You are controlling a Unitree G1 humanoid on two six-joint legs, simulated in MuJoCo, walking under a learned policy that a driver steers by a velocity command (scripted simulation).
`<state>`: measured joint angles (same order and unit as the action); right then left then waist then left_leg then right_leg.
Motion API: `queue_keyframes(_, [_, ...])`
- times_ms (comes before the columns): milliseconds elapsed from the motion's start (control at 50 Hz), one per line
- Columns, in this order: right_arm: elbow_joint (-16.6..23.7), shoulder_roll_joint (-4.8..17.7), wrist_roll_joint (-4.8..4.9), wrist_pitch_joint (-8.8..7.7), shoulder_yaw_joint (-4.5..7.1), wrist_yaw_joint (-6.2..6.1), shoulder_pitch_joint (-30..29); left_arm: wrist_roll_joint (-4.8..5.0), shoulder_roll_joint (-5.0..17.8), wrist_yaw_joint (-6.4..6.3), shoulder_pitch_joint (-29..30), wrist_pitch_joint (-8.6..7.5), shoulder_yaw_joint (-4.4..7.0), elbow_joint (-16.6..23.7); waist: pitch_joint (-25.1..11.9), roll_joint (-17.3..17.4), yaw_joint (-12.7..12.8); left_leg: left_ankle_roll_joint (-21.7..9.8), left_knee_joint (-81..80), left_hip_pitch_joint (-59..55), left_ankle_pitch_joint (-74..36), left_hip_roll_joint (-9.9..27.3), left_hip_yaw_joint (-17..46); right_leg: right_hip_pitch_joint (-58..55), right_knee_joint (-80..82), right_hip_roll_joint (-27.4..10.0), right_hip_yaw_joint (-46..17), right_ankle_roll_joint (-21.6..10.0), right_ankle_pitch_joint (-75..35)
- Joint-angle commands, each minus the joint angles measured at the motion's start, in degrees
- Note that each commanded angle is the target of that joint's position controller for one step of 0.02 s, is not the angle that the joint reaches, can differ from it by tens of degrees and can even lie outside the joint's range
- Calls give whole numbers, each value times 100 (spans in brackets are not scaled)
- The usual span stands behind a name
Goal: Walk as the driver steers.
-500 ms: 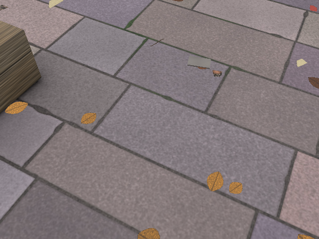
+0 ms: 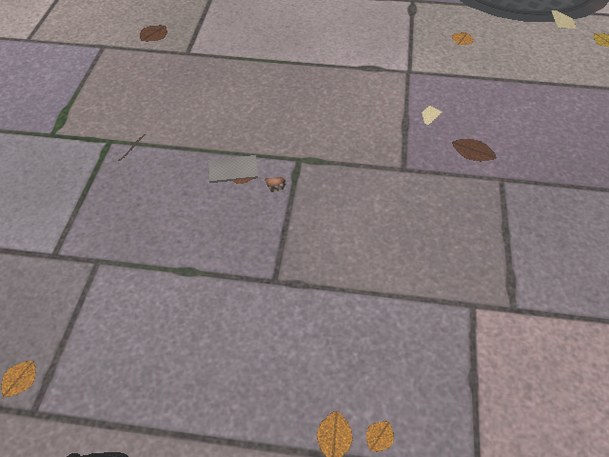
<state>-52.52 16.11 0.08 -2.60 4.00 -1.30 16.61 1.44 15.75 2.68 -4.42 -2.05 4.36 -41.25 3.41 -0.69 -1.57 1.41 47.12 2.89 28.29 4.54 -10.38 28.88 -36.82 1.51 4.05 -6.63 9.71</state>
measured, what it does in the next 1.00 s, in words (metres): walks ahead: left foot, then right foot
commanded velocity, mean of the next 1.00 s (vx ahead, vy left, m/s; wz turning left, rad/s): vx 0.50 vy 0.00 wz -0.19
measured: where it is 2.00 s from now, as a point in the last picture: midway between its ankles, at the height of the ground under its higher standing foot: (311, 217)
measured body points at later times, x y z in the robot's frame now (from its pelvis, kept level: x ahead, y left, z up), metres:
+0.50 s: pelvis +0.30 +0.03 +0.01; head +0.32 +0.02 +0.46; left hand +0.41 +0.30 -0.11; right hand +0.43 -0.27 -0.07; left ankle +0.41 +0.11 -0.71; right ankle +0.12 -0.07 -0.67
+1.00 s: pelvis +0.55 -0.07 +0.02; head +0.58 -0.09 +0.46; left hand +0.81 +0.13 -0.05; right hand +0.50 -0.35 -0.12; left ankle +0.44 +0.09 -0.65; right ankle +0.60 -0.20 -0.71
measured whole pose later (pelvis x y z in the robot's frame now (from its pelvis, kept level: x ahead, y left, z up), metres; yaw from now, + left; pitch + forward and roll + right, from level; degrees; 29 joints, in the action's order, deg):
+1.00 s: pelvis +0.55 -0.07 +0.02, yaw -8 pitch +2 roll +0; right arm -50.2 16.7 1.8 -3.3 3.2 -0.4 22.8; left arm -0.2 14.1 0.7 -3.6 -5.8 2.5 -37.6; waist 0.9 1.3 -3.9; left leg -1.0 56.0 16.2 27.4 -0.6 5.4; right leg 23.5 -30.4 0.0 0.9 -0.7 9.4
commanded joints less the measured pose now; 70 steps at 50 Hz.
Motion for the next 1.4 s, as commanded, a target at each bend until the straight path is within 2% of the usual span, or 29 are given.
queue_keyframes(20, [907,761,221,-539,60,165,-623,-59,1231,-79,-1916,-91,364,-30,-1928,-473,928,-165,3445,4422,253,-422,1597,-5126,2035,-1980,-4574,-1622,649])
queue_keyframes(40, [989,743,260,-626,44,176,-824,-43,1036,-83,-1606,-147,311,-14,-1276,-244,747,-281,2988,4444,-289,-158,1549,-4317,2036,-1749,-3736,-1375,272])
queue_keyframes(60, [901,716,126,-635,63,129,-799,-26,847,-87,-1189,-167,252,63,-861,119,456,-254,2448,4082,-627,67,1520,-3422,2071,-1480,-3095,-1171,-306])
queue_keyframes(80, [850,770,11,-573,113,97,-708,-69,666,-112,-912,-171,186,160,-655,105,249,-200,2078,3662,-892,209,1510,-2778,2205,-1291,-2670,-1073,-791])
queue_keyframes(140, [890,641,-71,-377,119,98,-567,-83,768,-199,-835,-191,199,247,-548,-86,24,92,1348,3125,-1161,244,1414,-1864,2412,-1080,-2200,-1100,-1568])
queue_keyframes(260, [1288,313,-36,-359,-29,149,-1791,-26,999,-353,-1331,-120,273,161,-334,-369,472,277,-1191,2669,-3228,-255,1247,-1347,2351,-598,-1704,-622,-866])
queue_keyframes(360, [1398,610,32,-471,37,282,-1952,-17,848,-387,-1670,-76,237,-15,-337,-545,530,45,-1871,2493,-3166,-286,1461,-2104,1797,-1026,-2316,-474,-372])
queue_keyframes(420, [1182,815,-27,-552,155,279,-1144,-72,745,-384,-1600,-42,195,-26,-563,-667,86,-335,-2168,1492,-2620,-406,1197,-2323,956,-906,-2339,-263,-1416])
queue_keyframes(440, [1077,1033,-112,-581,228,253,-428,-118,513,-359,-1592,-51,94,40,-1210,-406,-245,-652,-1997,287,-2605,110,1657,-1952,-224,-593,-2039,-80,-1346])
queue_keyframes(460, [940,1558,-185,-553,363,240,343,-68,188,-362,-2323,-107,-12,96,-2106,911,-159,-1505,-2099,-1774,-2012,1306,3738,-271,-2244,166,-1398,356,158])
queue_keyframes(480, [681,1419,-14,-489,365,318,712,53,304,-361,-2565,-162,-37,63,-2226,1950,-186,-1951,-2991,-2289,-344,1864,5701,1068,-3383,370,-1348,503,2380])
queue_keyframes(500, [774,943,88,-473,226,321,412,104,819,-358,-1992,-176,75,85,-1355,1120,-319,-1685,-3163,-1704,469,1688,5283,1597,-3828,51,-1557,468,2060])
queue_keyframes(540, [870,625,-21,-384,94,300,-215,-44,812,-351,-1082,-188,75,306,-424,427,-193,-1405,-3318,-274,-519,1198,3820,1492,-3441,-381,-1164,438,1263])
queue_keyframes(560, [871,505,-65,-381,43,287,-369,-97,747,-332,-1034,-193,92,324,-302,504,-36,-1351,-3429,138,-1050,1007,3420,1248,-3055,-589,-1122,435,990])
queue_keyframes(620, [770,529,-31,-412,28,261,-312,-86,443,-296,-1172,-168,33,288,-363,691,113,-1402,-3707,514,-2040,773,2729,851,-2425,-742,-889,518,708])
queue_keyframes(720, [605,876,101,-319,118,165,39,-151,196,-270,-196,-269,-93,595,-231,481,-100,-1390,-3837,643,-2880,544,2143,628,-426,-623,-663,764,-578])
queue_keyframes(840, [399,929,176,-148,136,99,617,-46,361,-133,580,-406,-54,792,-156,575,-266,-1200,-3360,382,-2690,680,2410,-98,810,-280,-684,787,-997])
queue_keyframes(880, [404,1009,170,-92,168,67,545,-39,537,-133,287,-457,22,725,-269,670,6,-1065,-2976,336,-2831,730,2552,-709,1100,-245,-656,642,-743])
queue_keyframes(900, [425,939,152,-82,143,62,513,-65,700,-171,-222,-469,113,573,-540,634,276,-933,-2468,487,-3256,523,2439,-1528,1262,-210,-582,497,-671])
queue_keyframes(920, [522,697,94,-102,57,78,420,-156,972,-226,-1003,-482,221,444,-1151,461,671,-737,-1330,1043,-3087,192,2215,-2827,1076,-704,-955,223,-673])
queue_keyframes(940, [718,220,35,-174,-82,77,700,-253,1468,-279,-1826,-429,347,356,-2086,-649,827,-358,684,2776,-1451,-504,1574,-4896,993,-2059,-2601,-362,-417])
queue_keyframes(960, [814,224,148,-243,-118,77,989,-205,1365,-246,-2029,-351,321,237,-2518,-1790,719,-266,1932,3878,642,-618,1632,-5227,1658,-2729,-4395,-840,697])
queue_keyframes(980, [785,758,250,-235,37,75,708,-159,922,-243,-1763,-333,195,248,-1708,-1079,739,-267,2479,4287,294,-280,1837,-4572,1873,-2488,-3960,-672,1360])
queue_keyframes(1020, [891,742,187,-159,78,81,171,-159,547,-225,-1108,-331,62,235,-716,-540,499,-240,2341,4142,-558,78,1619,-3173,2229,-2019,-2602,-431,781])
queue_keyframes(1060, [921,536,160,-22,93,108,189,-203,397,-209,-681,-380,32,171,-332,-684,195,-195,2001,3675,-979,317,1634,-2293,2617,-1746,-1778,-353,115])
queue_keyframes(1200, [1288,244,117,74,7,255,-530,-200,760,-293,-706,-445,190,-145,-116,-260,208,-80,325,3601,-2643,325,1433,-2179,2963,-1598,-150,-362,-1224])
queue_keyframes(1320, [1743,329,111,85,-15,438,-1502,-32,1095,-326,-1138,-284,306,-409,153,-183,497,-387,-903,3493,-2587,137,978,-2978,2712,-1835,417,-117,-1452])
queue_keyframes(1360, [1836,470,92,107,54,464,-1434,20,1255,-337,-1137,-201,352,-444,2,-298,350,-596,-1025,3115,-1999,-133,695,-3266,2125,-1870,595,2,-2856])
queue_keyframes(1400, [1609,827,108,137,280,430,-330,71,1332,-362,-1031,-99,357,-423,-671,-306,-332,-907,-1348,1506,-1889,-681,337,-3067,421,-1643,911,227,-4387])
Keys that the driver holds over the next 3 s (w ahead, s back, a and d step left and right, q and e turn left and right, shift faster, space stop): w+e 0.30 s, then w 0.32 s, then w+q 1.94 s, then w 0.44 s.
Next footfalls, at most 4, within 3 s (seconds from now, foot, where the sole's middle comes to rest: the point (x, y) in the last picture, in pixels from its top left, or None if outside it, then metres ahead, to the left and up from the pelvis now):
0.44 left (268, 452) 0.45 0.10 -0.75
0.92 right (403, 362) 0.64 -0.21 -0.75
1.42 left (284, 262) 0.92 0.06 -0.75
1.90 right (327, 170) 1.24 -0.06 -0.75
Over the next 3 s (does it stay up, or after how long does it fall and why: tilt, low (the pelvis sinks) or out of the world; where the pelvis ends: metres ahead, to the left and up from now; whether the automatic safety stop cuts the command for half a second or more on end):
stays up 1.53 0.37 0.01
